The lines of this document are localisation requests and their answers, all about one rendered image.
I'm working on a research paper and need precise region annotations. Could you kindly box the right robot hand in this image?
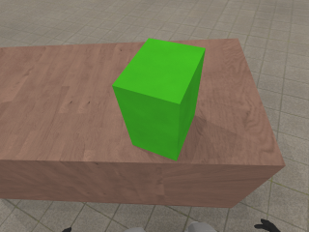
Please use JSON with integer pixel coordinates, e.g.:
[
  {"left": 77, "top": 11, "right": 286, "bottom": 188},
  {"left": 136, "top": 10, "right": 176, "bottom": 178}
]
[{"left": 254, "top": 218, "right": 280, "bottom": 232}]

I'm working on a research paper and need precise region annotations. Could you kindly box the carton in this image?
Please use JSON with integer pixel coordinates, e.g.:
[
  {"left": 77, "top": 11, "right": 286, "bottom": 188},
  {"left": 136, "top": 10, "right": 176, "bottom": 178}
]
[{"left": 112, "top": 38, "right": 206, "bottom": 161}]

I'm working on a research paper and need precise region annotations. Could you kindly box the pedestal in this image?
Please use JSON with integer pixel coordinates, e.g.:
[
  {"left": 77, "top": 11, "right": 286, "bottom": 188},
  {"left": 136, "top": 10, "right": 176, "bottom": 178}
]
[{"left": 0, "top": 38, "right": 286, "bottom": 209}]

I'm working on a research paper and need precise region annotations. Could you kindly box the right robot thigh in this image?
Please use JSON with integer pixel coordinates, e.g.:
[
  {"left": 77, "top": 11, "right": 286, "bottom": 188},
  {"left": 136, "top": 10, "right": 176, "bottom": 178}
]
[{"left": 184, "top": 222, "right": 216, "bottom": 232}]

